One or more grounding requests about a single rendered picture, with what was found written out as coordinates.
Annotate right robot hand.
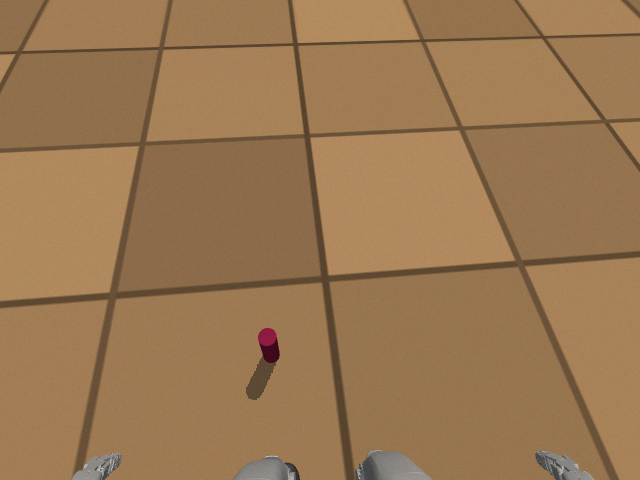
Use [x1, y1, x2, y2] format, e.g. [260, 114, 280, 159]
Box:
[535, 451, 594, 480]

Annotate can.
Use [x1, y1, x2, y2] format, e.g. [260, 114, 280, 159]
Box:
[258, 328, 280, 363]

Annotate left robot hand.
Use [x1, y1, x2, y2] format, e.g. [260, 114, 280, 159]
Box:
[70, 453, 122, 480]

